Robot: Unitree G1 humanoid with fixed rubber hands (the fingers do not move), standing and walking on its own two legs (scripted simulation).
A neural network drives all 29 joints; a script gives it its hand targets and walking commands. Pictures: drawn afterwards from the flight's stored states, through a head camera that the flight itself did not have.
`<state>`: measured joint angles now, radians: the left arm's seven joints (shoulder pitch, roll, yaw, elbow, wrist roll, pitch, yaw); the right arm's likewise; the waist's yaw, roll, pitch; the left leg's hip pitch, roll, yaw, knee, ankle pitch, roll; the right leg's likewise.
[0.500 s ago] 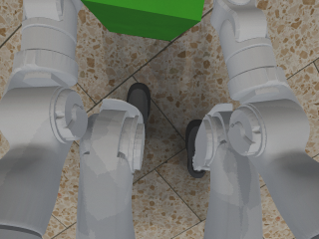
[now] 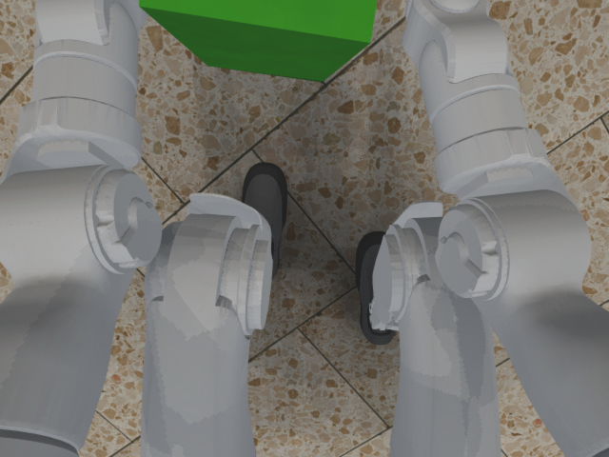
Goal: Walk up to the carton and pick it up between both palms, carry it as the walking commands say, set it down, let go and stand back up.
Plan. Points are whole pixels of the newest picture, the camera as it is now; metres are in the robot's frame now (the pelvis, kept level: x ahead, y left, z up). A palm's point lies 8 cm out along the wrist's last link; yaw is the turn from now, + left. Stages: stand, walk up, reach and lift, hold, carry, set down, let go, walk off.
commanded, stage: set down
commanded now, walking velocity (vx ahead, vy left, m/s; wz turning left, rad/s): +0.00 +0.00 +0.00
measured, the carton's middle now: out of the picture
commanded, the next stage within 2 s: none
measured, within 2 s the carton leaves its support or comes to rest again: rests again in 1.02 s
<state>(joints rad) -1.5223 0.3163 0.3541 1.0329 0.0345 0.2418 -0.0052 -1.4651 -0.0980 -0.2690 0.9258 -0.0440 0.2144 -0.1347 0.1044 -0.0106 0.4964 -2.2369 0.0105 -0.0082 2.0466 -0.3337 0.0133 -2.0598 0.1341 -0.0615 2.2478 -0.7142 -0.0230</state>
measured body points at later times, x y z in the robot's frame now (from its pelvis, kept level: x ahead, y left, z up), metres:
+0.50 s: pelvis +0.00 +0.00 +0.00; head +0.37 +0.03 +0.24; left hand +0.55 +0.24 -0.16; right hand +0.56 -0.03 -0.17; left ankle +0.18 +0.12 -0.34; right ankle +0.09 -0.10 -0.34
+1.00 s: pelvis +0.00 +0.00 +0.00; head +0.37 +0.03 +0.24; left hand +0.53 +0.26 -0.18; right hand +0.57 -0.07 -0.18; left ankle +0.18 +0.12 -0.34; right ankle +0.09 -0.10 -0.34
